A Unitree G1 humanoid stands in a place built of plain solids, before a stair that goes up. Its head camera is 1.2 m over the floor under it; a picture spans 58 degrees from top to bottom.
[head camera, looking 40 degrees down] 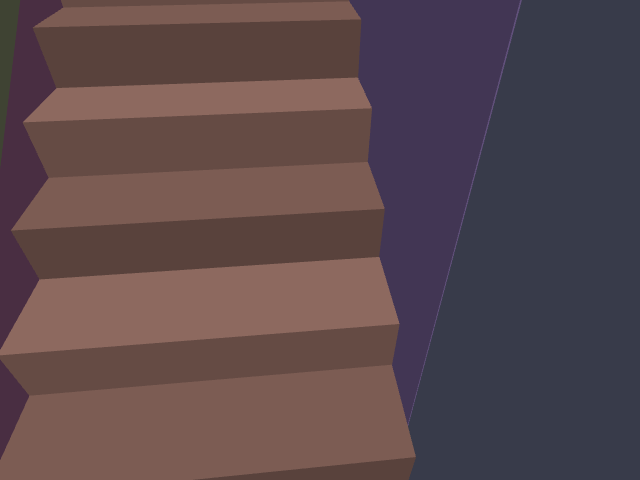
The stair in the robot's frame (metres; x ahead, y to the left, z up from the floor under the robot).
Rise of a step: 0.17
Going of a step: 0.25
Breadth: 0.96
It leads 6 degrees to the left of straight ahead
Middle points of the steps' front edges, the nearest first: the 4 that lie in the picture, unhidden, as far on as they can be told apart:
0.64 0.28 0.35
0.89 0.30 0.52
1.14 0.32 0.70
1.38 0.35 0.87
